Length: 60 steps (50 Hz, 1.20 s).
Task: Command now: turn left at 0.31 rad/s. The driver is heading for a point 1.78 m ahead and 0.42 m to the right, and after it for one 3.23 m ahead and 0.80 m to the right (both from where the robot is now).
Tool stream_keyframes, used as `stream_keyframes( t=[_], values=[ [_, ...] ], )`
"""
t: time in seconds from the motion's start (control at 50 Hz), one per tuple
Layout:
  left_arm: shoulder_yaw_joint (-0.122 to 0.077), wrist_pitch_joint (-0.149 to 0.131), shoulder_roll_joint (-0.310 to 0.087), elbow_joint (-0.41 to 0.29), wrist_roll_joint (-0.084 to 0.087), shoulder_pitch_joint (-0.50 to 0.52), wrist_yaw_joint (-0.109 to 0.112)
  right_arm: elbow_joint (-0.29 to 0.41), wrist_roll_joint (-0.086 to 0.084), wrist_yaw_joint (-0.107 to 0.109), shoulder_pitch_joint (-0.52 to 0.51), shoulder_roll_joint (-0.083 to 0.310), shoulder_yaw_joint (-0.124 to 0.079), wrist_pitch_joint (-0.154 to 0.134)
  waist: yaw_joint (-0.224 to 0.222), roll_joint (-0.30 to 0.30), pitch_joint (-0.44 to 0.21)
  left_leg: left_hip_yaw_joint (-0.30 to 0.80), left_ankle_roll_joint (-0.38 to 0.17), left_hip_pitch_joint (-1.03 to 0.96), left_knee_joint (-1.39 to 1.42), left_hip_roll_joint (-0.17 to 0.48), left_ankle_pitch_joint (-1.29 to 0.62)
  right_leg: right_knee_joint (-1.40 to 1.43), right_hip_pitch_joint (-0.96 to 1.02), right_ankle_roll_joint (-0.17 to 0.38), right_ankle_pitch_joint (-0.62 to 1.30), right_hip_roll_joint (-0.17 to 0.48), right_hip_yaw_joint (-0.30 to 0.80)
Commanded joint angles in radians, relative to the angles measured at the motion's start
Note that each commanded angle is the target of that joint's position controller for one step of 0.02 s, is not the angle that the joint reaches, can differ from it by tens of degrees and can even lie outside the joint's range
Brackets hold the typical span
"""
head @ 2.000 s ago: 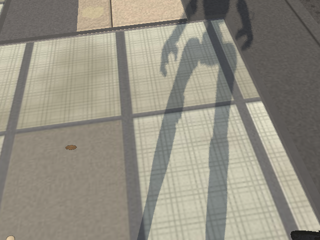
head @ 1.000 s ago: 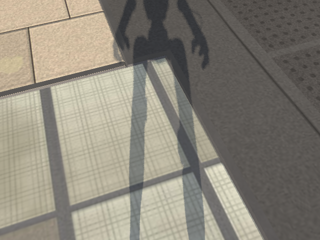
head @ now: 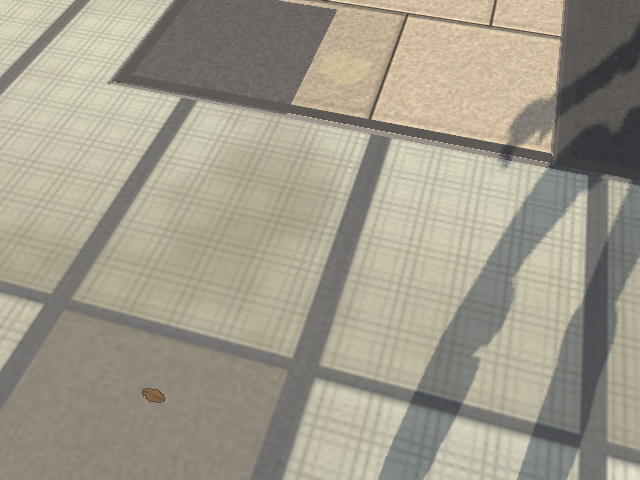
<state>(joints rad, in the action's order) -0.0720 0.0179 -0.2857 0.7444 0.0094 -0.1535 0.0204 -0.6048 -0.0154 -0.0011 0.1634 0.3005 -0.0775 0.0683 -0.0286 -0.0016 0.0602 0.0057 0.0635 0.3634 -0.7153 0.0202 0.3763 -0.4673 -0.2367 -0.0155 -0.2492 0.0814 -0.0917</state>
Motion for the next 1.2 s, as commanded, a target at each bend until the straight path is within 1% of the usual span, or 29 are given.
stream_keyframes(
  t=[0.02, 0.04, 0.06, 0.08, 0.1, 0.12, 0.14, 0.16, 0.2, 0.22, 0.26, 0.3, 0.32, 0.34, 0.36, 0.38, 0.4, 0.42, 0.44, 0.46, 0.5, 0.54, 0.58, 0.7, 0.96, 1.2],
  values=[
    [-0.038, -0.012, -0.173, -0.041, 0.025, 0.024, -0.006, 0.044, 0.005, -0.003, 0.067, 0.085, -0.028, -0.015, 0.045, 0.162, -0.137, -0.058, -0.063, -0.18, 0.333, -0.048, -0.21, 0.015, 0.075, 0.168, 0.369, 0.179, 0.139],
    [-0.022, -0.019, -0.126, -0.018, 0.01, -0.033, -0.012, 0.046, 0.008, 0.004, 0.081, 0.117, -0.033, -0.016, 0.037, 0.07, -0.166, 0.039, -0.091, -0.331, 0.378, 0.016, -0.38, -0.063, -0.02, 0.087, 0.233, 0.135, 0.089],
    [0.013, -0.029, -0.039, -0.045, -0.053, -0.046, -0.024, 0.07, 0.019, 0.021, 0.085, 0.206, -0.044, -0.016, -0.002, -0.236, -0.218, 0.334, -0.182, -0.483, 0.331, 0.278, -0.796, -0.301, -0.223, -0.021, -0.227, 0.033, -0.007],
    [-0.004, -0.026, -0.089, -0.061, -0.031, 0.021, -0.012, 0.073, 0.049, 0.011, 0.063, 0.168, -0.027, -0.034, 0.049, -0.244, -0.211, 0.396, -0.367, -0.329, 0.342, 0.376, -0.787, -0.436, -0.268, -0.056, -0.419, -0.012, 0.076],
    [-0.02, -0.017, -0.147, -0.055, -0.009, 0.04, -0.003, 0.065, 0.055, 0.001, 0.04, 0.141, -0.019, -0.054, 0.057, -0.174, -0.169, 0.348, -0.375, -0.269, 0.37, 0.322, -0.672, -0.52, -0.261, -0.063, -0.399, -0.001, 0.11],
    [-0.026, -0.01, -0.147, -0.043, -0.003, 0.033, 0.0, 0.047, 0.048, 0.0, 0.004, 0.122, -0.012, -0.067, 0.038, -0.167, -0.138, 0.285, -0.325, -0.251, 0.377, 0.26, -0.581, -0.54, -0.269, -0.063, -0.343, 0.004, 0.126],
    [-0.029, -0.002, -0.143, -0.019, -0.006, 0.014, 0.007, 0.042, 0.038, 0.001, -0.026, 0.122, -0.011, -0.072, 0.028, -0.156, -0.122, 0.249, -0.289, -0.243, 0.379, 0.224, -0.53, -0.541, -0.274, -0.065, -0.297, 0.004, 0.13],
    [-0.031, 0.005, -0.145, -0.012, -0.013, 0.001, 0.012, 0.036, 0.03, 0.004, -0.05, 0.117, -0.008, -0.076, 0.02, -0.158, -0.106, 0.228, -0.28, -0.215, 0.379, 0.213, -0.573, -0.546, -0.255, -0.075, -0.245, 0.001, 0.135],
    [-0.024, 0.005, -0.115, 0.005, -0.009, -0.033, 0.01, 0.021, 0.031, 0.01, -0.062, 0.083, 0.005, -0.078, 0.001, -0.144, -0.124, 0.18, -0.276, -0.197, 0.374, 0.183, -0.611, -0.506, -0.191, -0.084, -0.181, -0.008, 0.128],
    [-0.017, 0.004, -0.097, 0.009, -0.007, -0.034, 0.008, 0.015, 0.031, 0.011, -0.069, 0.073, 0.007, -0.077, 0.003, -0.143, -0.13, 0.165, -0.271, -0.205, 0.369, 0.17, -0.594, -0.443, -0.168, -0.084, -0.164, -0.007, 0.123],
    [-0.005, 0.002, -0.077, 0.003, -0.008, -0.001, 0.007, -0.002, 0.031, 0.011, -0.063, 0.074, 0.007, -0.074, 0.027, -0.144, -0.127, 0.172, -0.275, -0.212, 0.36, 0.168, -0.548, -0.318, -0.123, -0.081, -0.165, -0.012, 0.112],
    [-0.002, 0.001, -0.083, 0.003, -0.006, 0.004, 0.005, -0.022, 0.03, 0.009, -0.055, 0.08, 0.006, -0.069, 0.038, -0.144, -0.127, 0.208, -0.287, -0.214, 0.358, 0.182, -0.487, -0.218, -0.081, -0.074, -0.161, -0.019, 0.106],
    [-0.001, -0.001, -0.085, 0.01, -0.005, -0.01, 0.004, -0.03, 0.028, 0.008, -0.063, 0.074, 0.01, -0.068, 0.03, -0.14, -0.124, 0.22, -0.283, -0.203, 0.356, 0.18, -0.443, -0.147, -0.046, -0.067, -0.119, -0.023, 0.102],
    [0.002, -0.003, -0.078, 0.022, -0.008, -0.035, 0.001, -0.038, 0.022, 0.007, -0.077, 0.064, 0.015, -0.067, 0.008, -0.128, -0.117, 0.216, -0.263, -0.179, 0.349, 0.165, -0.383, -0.033, 0.012, -0.055, -0.024, -0.03, 0.092],
    [0.005, -0.008, -0.081, 0.03, -0.02, -0.051, -0.002, -0.055, 0.017, 0.006, -0.061, 0.053, 0.02, -0.07, -0.005, -0.1, -0.109, 0.207, -0.223, -0.142, 0.351, 0.143, -0.31, 0.081, 0.089, -0.037, 0.131, -0.025, 0.104],
    [0.001, -0.011, -0.121, 0.031, -0.031, -0.06, 0.0, -0.071, 0.028, 0.003, -0.027, 0.04, 0.025, -0.077, 0.012, -0.047, -0.119, 0.187, -0.172, -0.103, 0.333, 0.104, -0.228, 0.081, 0.16, -0.015, 0.279, 0.027, 0.167],
    [-0.013, -0.011, -0.187, 0.034, -0.023, -0.054, 0.002, -0.077, 0.04, -0.004, 0.01, 0.053, 0.019, -0.084, 0.062, 0.059, -0.108, 0.132, -0.136, -0.083, 0.322, 0.042, -0.149, 0.027, 0.153, 0.02, 0.314, 0.06, 0.172],
    [-0.011, -0.014, -0.159, 0.048, -0.012, -0.031, -0.004, -0.08, 0.041, -0.001, -0.013, 0.046, 0.021, -0.082, 0.054, 0.118, -0.096, 0.076, -0.102, -0.147, 0.315, -0.001, -0.123, 0.041, 0.043, 0.049, 0.121, 0.043, 0.172],
    [0.0, -0.021, -0.116, 0.042, -0.017, -0.012, -0.009, -0.084, 0.039, 0.004, -0.056, 0.064, 0.017, -0.078, 0.032, 0.092, -0.068, 0.072, -0.092, -0.173, 0.29, -0.003, -0.13, 0.067, -0.006, 0.044, 0.045, 0.025, 0.169],
    [0.006, -0.027, -0.1, 0.049, -0.025, -0.005, -0.008, -0.085, 0.033, 0.01, -0.069, 0.056, 0.016, -0.072, 0.032, 0.085, -0.068, 0.071, -0.096, -0.185, 0.281, 0.001, -0.152, 0.077, -0.022, 0.03, 0.031, 0.021, 0.165],
    [0.012, -0.041, -0.091, 0.062, -0.024, -0.011, -0.006, -0.099, 0.032, 0.018, -0.055, 0.049, 0.015, -0.059, 0.029, 0.071, -0.056, 0.079, -0.104, -0.174, 0.284, 0.006, -0.196, 0.071, -0.011, 0.012, 0.055, 0.006, 0.151],
    [0.015, -0.045, -0.089, 0.078, -0.021, -0.032, -0.001, -0.118, 0.031, 0.02, -0.043, 0.043, 0.014, -0.059, 0.024, 0.047, -0.058, 0.081, -0.105, -0.171, 0.287, 0.009, -0.209, 0.06, 0.002, 0.007, 0.06, -0.001, 0.142],
    [0.018, -0.043, -0.089, 0.089, -0.019, -0.035, 0.004, -0.139, 0.028, 0.02, -0.035, 0.039, 0.013, -0.061, 0.021, 0.03, -0.053, 0.079, -0.1, -0.166, 0.289, 0.008, -0.218, 0.057, 0.009, 0.009, 0.06, -0.005, 0.14],
    [0.024, -0.039, -0.083, 0.125, -0.018, -0.038, 0.01, -0.205, 0.025, 0.026, -0.008, 0.042, 0.009, -0.066, 0.019, -0.002, -0.049, 0.072, -0.088, -0.174, 0.291, 0.007, -0.255, 0.056, 0.021, 0.015, 0.074, -0.017, 0.133],
    [0.032, -0.034, -0.066, 0.211, -0.015, -0.048, 0.012, -0.331, 0.019, 0.038, 0.016, 0.046, 0.014, -0.066, 0.023, 0.002, -0.041, 0.059, -0.083, -0.195, 0.296, 0.007, -0.291, 0.068, 0.027, 0.015, 0.099, -0.038, 0.116],
    [0.04, -0.032, -0.057, 0.268, -0.014, -0.081, 0.018, -0.413, 0.017, 0.041, 0.024, 0.034, 0.024, -0.065, 0.025, 0.0, -0.03, 0.047, -0.082, -0.19, 0.304, 0.002, -0.282, 0.075, 0.024, 0.016, 0.094, -0.049, 0.108]
  ],
)
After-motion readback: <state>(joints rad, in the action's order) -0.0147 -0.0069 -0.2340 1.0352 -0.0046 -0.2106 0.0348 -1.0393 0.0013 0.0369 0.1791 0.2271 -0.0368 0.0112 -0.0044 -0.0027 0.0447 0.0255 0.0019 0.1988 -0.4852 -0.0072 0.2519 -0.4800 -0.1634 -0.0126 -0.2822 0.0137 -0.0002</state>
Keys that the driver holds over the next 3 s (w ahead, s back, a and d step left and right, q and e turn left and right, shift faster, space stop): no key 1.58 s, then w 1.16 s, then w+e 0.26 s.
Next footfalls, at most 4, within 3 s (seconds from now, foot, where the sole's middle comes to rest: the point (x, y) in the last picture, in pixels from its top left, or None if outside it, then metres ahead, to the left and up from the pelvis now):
0.04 left None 0.04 0.13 -0.78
0.38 right None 0.03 -0.12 -0.78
2.28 right None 0.43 -0.09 -0.78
2.84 left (275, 348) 0.73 0.16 -0.78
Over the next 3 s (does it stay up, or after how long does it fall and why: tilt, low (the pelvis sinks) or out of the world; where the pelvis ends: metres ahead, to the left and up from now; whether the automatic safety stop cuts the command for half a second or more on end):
stays up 0.65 0.06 0.00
